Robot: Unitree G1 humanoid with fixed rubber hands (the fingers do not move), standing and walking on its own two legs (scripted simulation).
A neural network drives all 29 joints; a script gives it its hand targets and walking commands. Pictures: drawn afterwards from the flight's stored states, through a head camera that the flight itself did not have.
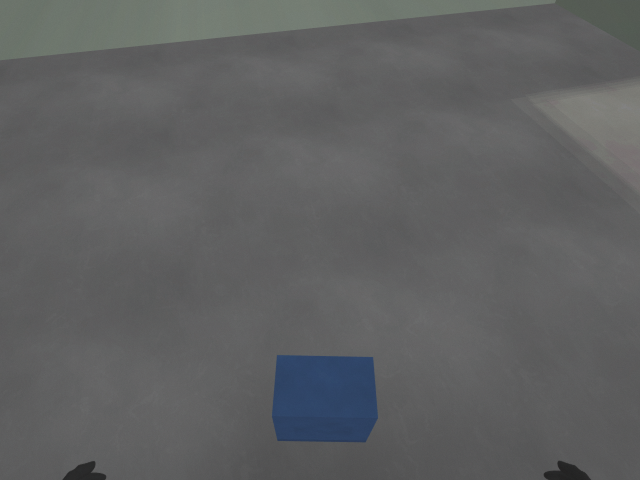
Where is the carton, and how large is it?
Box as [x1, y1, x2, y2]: [272, 355, 377, 441]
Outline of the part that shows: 277,355 272,409 272,418 277,440 366,440 377,418 372,357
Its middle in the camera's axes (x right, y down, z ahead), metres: +0.01 +0.45 +1.06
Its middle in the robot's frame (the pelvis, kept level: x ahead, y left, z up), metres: +0.41 -0.01 -0.63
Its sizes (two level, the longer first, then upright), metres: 0.250 0.149 0.246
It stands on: the floor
